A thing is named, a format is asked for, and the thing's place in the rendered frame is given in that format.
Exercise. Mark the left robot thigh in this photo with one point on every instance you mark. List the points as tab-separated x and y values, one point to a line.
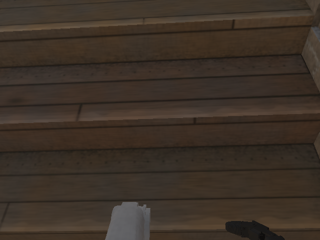
130	222

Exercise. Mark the robot right hand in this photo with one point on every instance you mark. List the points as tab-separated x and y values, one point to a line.
252	230

